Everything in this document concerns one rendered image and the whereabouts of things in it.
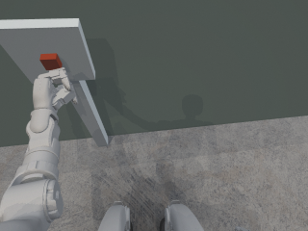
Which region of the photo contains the robot left thigh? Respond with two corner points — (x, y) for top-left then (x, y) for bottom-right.
(97, 205), (131, 231)

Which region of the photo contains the robot left hand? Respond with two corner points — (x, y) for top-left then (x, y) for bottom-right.
(33, 67), (79, 114)

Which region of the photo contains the left robot upper arm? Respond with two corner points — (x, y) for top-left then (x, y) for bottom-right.
(0, 178), (64, 231)

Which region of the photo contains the panel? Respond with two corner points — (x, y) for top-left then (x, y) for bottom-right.
(0, 18), (109, 147)

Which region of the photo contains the robot left forearm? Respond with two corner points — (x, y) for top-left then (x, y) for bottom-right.
(0, 108), (61, 222)

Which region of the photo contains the right robot shin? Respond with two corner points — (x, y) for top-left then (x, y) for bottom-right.
(165, 200), (180, 231)

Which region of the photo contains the button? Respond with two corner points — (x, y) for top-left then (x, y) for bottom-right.
(39, 53), (63, 70)

